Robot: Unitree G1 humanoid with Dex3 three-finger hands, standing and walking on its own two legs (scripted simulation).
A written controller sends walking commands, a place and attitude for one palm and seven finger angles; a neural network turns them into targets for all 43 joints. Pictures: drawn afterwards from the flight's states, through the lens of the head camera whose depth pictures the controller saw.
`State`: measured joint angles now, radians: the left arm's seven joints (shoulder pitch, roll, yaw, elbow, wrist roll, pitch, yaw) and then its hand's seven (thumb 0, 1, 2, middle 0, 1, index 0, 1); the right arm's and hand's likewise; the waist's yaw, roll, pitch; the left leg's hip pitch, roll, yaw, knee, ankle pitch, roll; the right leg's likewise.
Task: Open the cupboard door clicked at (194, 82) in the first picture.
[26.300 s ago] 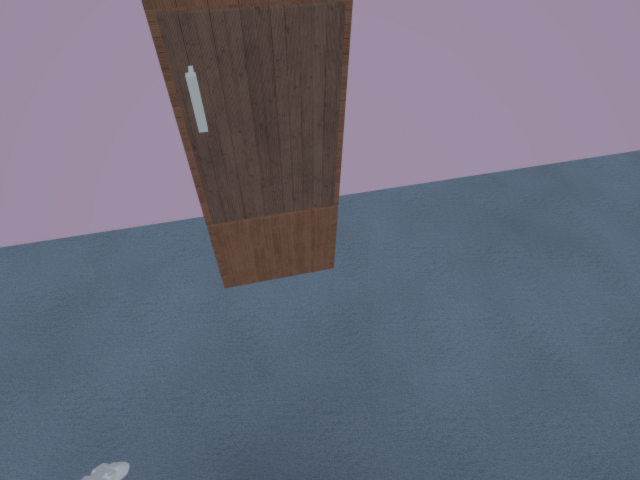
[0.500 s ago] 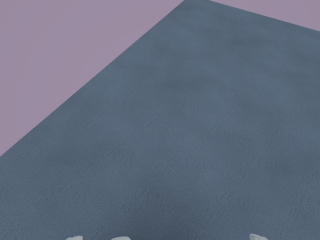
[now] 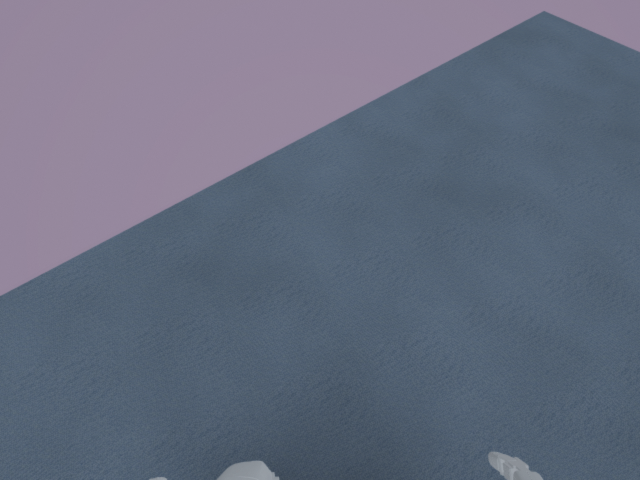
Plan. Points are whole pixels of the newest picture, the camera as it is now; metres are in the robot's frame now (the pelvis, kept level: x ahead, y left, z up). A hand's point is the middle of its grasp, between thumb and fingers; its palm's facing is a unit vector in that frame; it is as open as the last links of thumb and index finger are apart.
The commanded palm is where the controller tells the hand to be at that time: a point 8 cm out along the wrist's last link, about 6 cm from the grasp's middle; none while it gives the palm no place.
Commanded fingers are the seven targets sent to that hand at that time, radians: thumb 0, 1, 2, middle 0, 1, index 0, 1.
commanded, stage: turn to face it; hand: left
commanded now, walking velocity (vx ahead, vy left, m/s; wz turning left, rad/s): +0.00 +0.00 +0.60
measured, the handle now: out of the picture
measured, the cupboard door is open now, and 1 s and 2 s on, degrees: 45 45 45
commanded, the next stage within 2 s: none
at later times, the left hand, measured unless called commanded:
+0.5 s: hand out of the picture +0.04 +0.18 -0.16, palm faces +0.30 -0.91 -0.28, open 7.4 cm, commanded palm none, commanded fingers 0.00 0.90 0.90 -0.20 -0.30 -0.20 -0.30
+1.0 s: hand out of the picture +0.00 +0.18 -0.16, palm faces +0.57 -0.76 -0.30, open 7.4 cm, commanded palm none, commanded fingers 0.00 0.90 0.90 -0.20 -0.30 -0.20 -0.30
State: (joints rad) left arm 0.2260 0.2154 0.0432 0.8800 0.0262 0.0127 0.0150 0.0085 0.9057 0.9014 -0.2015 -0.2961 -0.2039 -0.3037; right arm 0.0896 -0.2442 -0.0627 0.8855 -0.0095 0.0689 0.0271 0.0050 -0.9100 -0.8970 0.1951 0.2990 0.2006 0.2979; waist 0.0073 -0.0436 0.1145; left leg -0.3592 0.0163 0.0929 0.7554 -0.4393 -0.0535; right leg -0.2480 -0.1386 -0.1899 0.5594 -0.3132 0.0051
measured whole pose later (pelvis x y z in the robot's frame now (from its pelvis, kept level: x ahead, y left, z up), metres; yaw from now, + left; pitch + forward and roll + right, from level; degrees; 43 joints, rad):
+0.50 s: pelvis +0.01 -0.04 +0.00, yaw +18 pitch +0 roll +1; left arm 0.19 0.22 0.05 0.86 0.03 0.03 0.02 0.01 0.91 0.90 -0.20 -0.30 -0.20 -0.30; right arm 0.15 -0.27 -0.08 0.91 -0.02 0.09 0.02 0.01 -0.91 -0.90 0.20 0.30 0.20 0.30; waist -0.02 0.01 0.10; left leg -0.48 0.01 0.01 1.07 -0.48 -0.05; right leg -0.26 -0.10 -0.10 0.56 -0.30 0.03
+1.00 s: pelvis +0.03 -0.06 -0.01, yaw +35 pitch +1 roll +0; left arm 0.15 0.25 0.06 0.85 0.02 0.02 0.01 0.01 0.91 0.90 -0.20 -0.30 -0.20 -0.30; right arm 0.17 -0.24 -0.07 0.91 -0.02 0.07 0.00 0.00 -0.90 -0.90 0.20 0.30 0.21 0.30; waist -0.01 0.02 0.09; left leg -0.38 -0.03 -0.11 0.69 -0.37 -0.02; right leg -0.30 -0.04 -0.03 0.59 -0.30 0.01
